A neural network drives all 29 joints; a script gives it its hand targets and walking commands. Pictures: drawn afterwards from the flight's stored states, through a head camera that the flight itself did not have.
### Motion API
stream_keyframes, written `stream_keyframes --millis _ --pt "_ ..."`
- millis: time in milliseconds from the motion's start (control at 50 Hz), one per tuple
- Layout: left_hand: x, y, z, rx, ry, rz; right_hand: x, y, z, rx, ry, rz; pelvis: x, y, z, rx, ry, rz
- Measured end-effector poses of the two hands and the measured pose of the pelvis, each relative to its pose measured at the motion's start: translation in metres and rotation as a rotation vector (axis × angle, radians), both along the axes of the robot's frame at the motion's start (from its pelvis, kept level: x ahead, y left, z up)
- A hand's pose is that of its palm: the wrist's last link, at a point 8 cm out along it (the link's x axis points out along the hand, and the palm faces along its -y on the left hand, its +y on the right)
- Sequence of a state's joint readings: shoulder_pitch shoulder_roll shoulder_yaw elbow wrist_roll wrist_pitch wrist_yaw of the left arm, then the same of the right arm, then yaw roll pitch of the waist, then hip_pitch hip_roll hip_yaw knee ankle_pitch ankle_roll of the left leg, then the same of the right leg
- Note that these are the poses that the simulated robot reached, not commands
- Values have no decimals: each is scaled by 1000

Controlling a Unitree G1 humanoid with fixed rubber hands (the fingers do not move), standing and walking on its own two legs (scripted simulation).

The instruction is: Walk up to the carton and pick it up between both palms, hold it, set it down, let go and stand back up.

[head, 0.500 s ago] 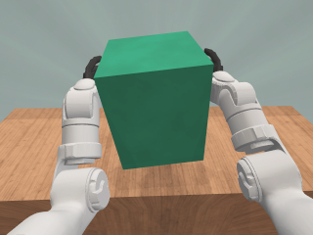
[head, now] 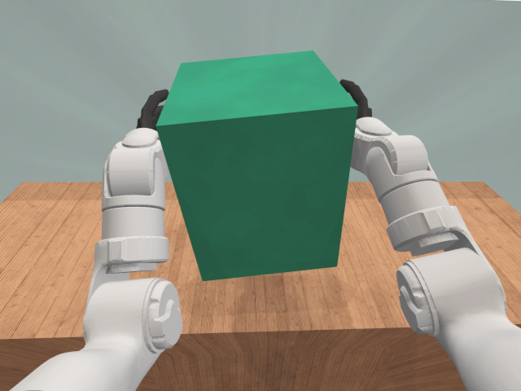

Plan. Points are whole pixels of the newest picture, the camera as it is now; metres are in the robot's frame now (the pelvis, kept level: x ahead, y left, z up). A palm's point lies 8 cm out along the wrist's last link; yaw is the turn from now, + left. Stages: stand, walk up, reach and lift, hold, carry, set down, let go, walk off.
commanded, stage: hold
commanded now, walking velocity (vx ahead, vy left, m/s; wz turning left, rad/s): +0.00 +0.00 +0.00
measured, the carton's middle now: (258, 164) +0.36 -0.01 +0.24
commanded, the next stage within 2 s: none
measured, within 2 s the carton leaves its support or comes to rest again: neither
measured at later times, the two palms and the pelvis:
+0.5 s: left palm (150, 138) +0.36 +0.15 +0.28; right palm (358, 129) +0.36 -0.15 +0.29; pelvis -0.01 +0.00 +0.00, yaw +0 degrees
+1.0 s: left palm (154, 149) +0.36 +0.14 +0.26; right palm (359, 140) +0.36 -0.15 +0.28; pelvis -0.01 +0.00 +0.00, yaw +0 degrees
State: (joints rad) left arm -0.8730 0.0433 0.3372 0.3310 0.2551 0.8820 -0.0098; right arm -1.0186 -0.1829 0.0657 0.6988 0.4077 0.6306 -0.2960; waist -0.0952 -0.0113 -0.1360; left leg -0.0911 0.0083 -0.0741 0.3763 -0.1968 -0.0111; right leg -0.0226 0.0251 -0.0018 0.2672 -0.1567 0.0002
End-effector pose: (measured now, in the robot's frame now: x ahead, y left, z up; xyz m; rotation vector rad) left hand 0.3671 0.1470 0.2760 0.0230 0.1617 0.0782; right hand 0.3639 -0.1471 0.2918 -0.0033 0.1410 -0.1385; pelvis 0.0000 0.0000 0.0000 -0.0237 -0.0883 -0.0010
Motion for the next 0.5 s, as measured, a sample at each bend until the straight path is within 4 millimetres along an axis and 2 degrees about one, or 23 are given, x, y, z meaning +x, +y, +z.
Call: stream_keyframes --millis 160,500 --pt "-3 -1 -2 3 -2 -1 -3 -1 -4 5 -1 -1 -1 1 0 0 -3 -5" --pt "-2 0 4 -2 1 3 -2 0 2 11 3 0 -5 -1 0 2 14 -6"
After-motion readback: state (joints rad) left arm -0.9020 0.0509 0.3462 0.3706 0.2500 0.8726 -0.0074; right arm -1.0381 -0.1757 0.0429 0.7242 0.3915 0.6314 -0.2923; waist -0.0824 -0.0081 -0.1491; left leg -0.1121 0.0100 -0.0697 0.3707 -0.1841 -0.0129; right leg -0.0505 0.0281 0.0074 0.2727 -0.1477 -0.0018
